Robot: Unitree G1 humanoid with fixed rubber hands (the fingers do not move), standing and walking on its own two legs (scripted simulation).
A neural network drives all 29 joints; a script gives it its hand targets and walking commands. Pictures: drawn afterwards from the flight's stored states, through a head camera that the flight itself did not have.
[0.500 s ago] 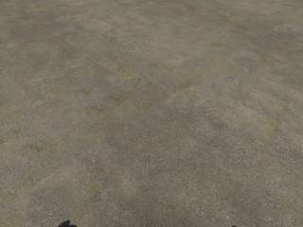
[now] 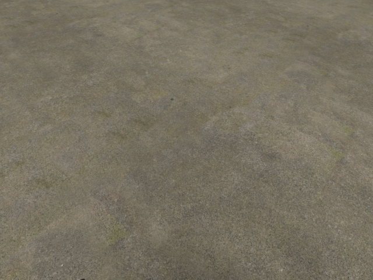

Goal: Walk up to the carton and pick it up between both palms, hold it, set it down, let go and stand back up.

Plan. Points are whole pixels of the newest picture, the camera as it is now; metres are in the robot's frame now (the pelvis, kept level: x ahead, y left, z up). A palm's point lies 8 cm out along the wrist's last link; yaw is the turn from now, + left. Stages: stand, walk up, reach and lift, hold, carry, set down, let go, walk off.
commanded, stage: stand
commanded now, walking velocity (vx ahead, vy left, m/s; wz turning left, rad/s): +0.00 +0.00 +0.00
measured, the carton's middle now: out of the picture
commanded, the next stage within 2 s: none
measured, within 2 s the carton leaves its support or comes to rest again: neither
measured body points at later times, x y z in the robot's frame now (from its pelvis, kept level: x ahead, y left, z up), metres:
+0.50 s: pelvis +0.00 +0.00 +0.00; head +0.01 +0.00 +0.45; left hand +0.08 +0.26 -0.12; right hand +0.07 -0.26 -0.12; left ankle +0.01 +0.12 -0.73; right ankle +0.02 -0.13 -0.73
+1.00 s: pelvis -0.01 +0.00 +0.00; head +0.00 +0.00 +0.45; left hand +0.06 +0.26 -0.12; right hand +0.05 -0.26 -0.13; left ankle +0.01 +0.12 -0.73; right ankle +0.02 -0.13 -0.73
